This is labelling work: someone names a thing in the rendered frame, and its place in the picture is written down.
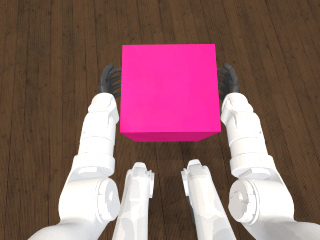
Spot carton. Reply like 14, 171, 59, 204
120, 44, 221, 142

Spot robot shin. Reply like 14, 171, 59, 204
125, 162, 147, 183
187, 159, 211, 208

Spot right robot hand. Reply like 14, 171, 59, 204
216, 62, 240, 103

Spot robot right forearm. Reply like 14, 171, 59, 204
220, 92, 294, 208

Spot left robot hand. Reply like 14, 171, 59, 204
97, 62, 122, 99

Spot robot left forearm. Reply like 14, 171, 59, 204
58, 92, 119, 218

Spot robot left upper arm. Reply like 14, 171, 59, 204
28, 176, 121, 240

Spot robot left shin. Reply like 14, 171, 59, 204
125, 162, 147, 183

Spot robot right upper arm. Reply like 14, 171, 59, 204
228, 177, 320, 240

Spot robot right shin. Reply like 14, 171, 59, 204
187, 159, 211, 208

